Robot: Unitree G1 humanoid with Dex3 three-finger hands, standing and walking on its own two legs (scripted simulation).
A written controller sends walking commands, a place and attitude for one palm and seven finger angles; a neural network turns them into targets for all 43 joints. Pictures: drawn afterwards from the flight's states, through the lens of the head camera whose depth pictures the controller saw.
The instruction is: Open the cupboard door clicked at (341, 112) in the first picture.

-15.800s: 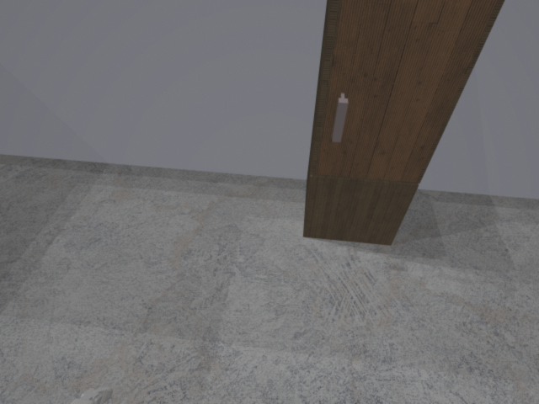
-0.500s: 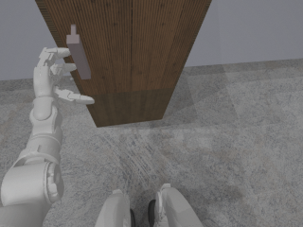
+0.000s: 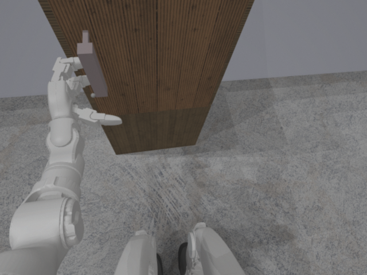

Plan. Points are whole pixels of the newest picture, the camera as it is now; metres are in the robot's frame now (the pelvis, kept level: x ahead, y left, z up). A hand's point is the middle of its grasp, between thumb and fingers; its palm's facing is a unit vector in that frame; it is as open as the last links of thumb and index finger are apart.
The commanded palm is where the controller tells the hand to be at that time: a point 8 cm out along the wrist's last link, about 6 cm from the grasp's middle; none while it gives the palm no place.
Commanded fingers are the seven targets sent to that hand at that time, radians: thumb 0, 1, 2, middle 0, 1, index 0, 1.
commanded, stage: slide the fingers in behind the handle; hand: left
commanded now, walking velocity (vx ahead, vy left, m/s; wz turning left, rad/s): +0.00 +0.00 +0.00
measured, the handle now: (94, 65) +0.56 +0.17 +0.04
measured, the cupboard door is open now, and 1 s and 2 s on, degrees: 0 3 15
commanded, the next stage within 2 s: close the thumb around the handle in 0.70 s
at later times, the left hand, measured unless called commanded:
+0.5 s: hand (105, 96) +0.49 +0.14 +0.02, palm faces +0.15 -0.99 -0.02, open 14.1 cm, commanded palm +0.45 +0.18 +0.03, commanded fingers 0.00 -0.50 0.30 -0.30 -1.20 -0.30 -1.20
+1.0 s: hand (106, 96) +0.49 +0.14 +0.03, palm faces +0.13 -0.99 +0.00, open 12.9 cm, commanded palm +0.45 +0.18 +0.03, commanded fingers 0.00 0.12 0.56 -0.34 -1.27 -0.34 -1.27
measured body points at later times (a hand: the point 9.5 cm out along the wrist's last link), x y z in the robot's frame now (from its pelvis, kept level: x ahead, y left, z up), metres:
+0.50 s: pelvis +0.00 +0.00 +0.00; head +0.14 +0.02 +0.42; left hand +0.47 +0.20 +0.03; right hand +0.04 -0.26 -0.12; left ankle +0.00 +0.05 -0.62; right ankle +0.03 -0.08 -0.62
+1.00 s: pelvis -0.01 +0.00 +0.00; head +0.14 +0.02 +0.42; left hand +0.47 +0.19 +0.03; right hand +0.02 -0.27 -0.12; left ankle +0.00 +0.05 -0.62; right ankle +0.03 -0.08 -0.62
